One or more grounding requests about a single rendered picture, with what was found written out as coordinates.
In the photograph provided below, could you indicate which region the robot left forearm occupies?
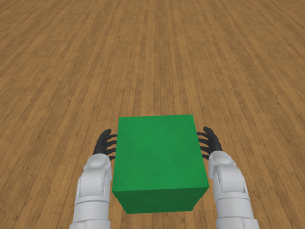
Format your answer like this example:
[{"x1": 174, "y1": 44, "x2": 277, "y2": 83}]
[{"x1": 69, "y1": 153, "x2": 112, "y2": 229}]

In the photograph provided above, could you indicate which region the carton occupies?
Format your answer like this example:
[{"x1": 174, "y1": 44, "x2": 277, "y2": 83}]
[{"x1": 112, "y1": 114, "x2": 209, "y2": 214}]

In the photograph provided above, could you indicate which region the right robot hand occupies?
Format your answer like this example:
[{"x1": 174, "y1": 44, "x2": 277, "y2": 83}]
[{"x1": 197, "y1": 126, "x2": 223, "y2": 160}]

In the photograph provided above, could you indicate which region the left robot hand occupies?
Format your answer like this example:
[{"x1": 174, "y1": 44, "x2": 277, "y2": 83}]
[{"x1": 93, "y1": 129, "x2": 118, "y2": 161}]

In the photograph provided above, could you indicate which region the robot right forearm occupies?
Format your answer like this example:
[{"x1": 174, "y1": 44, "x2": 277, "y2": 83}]
[{"x1": 208, "y1": 150, "x2": 260, "y2": 229}]

